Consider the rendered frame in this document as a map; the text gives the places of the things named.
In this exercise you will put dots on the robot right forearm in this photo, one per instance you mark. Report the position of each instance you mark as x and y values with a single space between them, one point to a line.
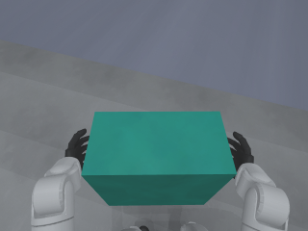
266 208

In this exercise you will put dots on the carton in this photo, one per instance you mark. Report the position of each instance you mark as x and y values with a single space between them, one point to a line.
158 158

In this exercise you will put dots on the right robot hand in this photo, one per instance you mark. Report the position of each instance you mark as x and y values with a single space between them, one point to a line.
242 154

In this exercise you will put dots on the left robot hand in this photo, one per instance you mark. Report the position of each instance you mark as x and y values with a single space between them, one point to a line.
75 148

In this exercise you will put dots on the robot left forearm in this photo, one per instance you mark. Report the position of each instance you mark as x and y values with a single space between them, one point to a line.
53 197

